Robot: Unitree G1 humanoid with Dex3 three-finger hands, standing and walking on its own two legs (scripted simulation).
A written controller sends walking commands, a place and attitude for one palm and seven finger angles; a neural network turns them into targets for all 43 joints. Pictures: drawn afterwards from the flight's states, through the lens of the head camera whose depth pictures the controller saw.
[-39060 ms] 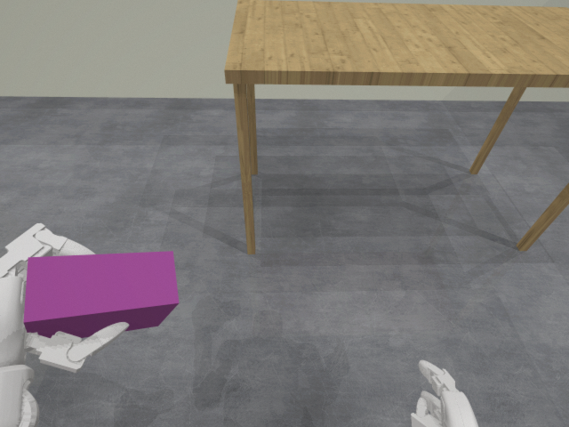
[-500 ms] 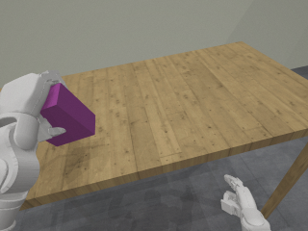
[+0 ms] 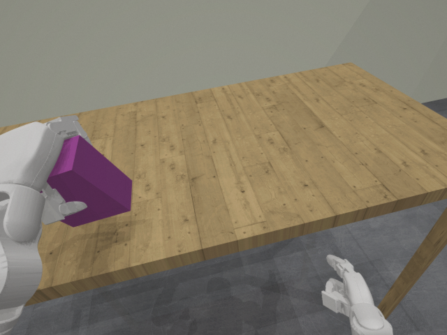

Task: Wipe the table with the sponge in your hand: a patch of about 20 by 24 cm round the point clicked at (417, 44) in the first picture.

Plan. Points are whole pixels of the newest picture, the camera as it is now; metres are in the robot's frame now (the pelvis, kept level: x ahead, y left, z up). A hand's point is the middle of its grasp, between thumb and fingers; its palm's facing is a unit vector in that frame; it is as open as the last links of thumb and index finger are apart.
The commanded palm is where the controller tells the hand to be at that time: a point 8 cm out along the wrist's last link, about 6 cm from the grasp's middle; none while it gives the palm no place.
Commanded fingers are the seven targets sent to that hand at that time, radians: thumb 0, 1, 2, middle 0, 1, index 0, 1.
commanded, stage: bring the sponge back beside the body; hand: left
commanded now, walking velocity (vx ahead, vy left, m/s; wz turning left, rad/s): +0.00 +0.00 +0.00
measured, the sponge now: (86, 192) +0.23 +0.27 +0.19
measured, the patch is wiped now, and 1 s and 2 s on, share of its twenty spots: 0.95 0.95 0.95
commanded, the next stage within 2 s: step back with the hand held close in 0.58 s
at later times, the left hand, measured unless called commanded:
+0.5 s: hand (49, 179) +0.20 +0.28 +0.25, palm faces +0.37 -0.14 -0.92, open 10.0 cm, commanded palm +0.14 +0.29 +0.31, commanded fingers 0.00 0.10 1.30 -1.20 -1.60 -1.20 -1.60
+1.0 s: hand (65, 157) +0.20 +0.23 +0.29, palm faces +0.49 -0.80 -0.34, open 10.0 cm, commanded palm +0.14 +0.29 +0.29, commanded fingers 0.00 0.10 1.30 -1.20 -1.60 -1.20 -1.60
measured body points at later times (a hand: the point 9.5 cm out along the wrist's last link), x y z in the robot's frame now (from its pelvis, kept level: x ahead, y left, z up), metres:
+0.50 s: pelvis +0.00 +0.01 +0.00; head -0.04 -0.04 +0.45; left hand +0.18 +0.29 +0.29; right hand +0.26 -0.17 -0.06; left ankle +0.00 +0.12 -0.74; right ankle +0.05 -0.08 -0.74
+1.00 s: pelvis -0.01 +0.01 -0.01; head -0.01 +0.01 +0.44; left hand +0.17 +0.27 +0.31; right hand +0.16 -0.22 -0.10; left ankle +0.00 +0.12 -0.74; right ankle +0.05 -0.08 -0.74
